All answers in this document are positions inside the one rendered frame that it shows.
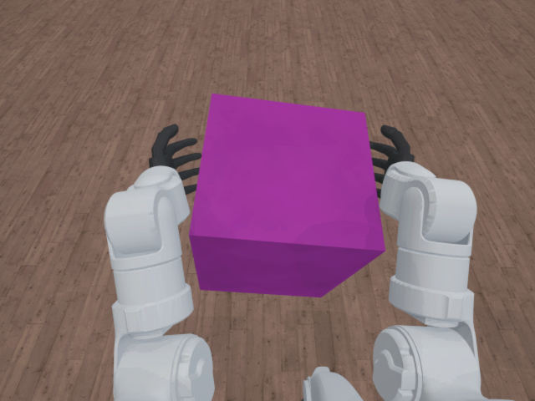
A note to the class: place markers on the right robot forearm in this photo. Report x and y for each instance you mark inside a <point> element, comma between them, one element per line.
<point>436,218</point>

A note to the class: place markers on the right robot hand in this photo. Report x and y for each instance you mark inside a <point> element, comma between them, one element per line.
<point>401,152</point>

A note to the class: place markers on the left robot hand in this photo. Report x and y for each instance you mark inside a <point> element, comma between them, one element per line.
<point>162,154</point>

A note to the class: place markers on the right robot thigh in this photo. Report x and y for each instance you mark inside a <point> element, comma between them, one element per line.
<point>328,386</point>

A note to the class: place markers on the left robot forearm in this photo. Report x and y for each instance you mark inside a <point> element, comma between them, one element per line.
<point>141,226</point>

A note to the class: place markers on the left robot upper arm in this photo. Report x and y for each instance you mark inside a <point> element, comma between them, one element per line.
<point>166,368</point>

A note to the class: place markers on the right robot shin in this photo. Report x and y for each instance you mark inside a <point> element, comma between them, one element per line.
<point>321,369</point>

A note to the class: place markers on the right robot upper arm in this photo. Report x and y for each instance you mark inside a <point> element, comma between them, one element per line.
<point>413,363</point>

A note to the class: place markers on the carton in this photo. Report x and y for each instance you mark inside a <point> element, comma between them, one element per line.
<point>286,200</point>

